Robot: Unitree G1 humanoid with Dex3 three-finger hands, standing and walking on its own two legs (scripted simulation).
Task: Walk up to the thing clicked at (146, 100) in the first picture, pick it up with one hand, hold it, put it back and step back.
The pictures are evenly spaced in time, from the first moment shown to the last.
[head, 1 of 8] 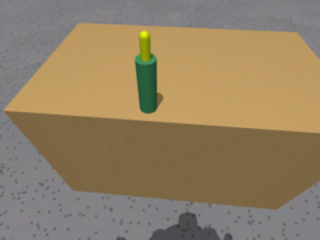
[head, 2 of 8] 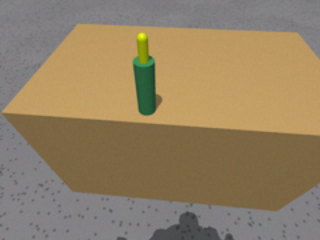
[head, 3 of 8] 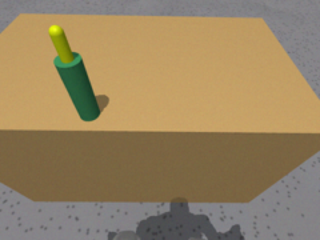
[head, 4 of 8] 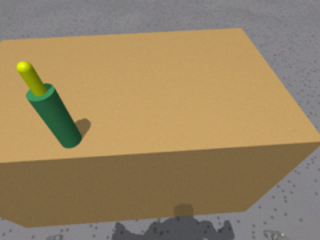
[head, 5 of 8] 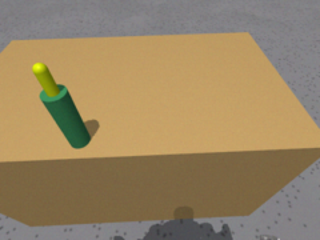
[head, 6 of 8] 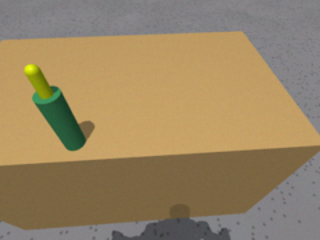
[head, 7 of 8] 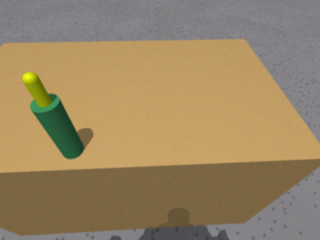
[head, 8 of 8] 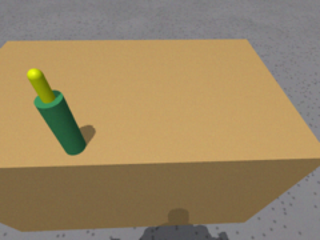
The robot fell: no
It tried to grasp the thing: no
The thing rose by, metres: 0.00
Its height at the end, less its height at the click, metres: +0.00
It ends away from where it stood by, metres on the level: 0.00
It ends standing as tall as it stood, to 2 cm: yes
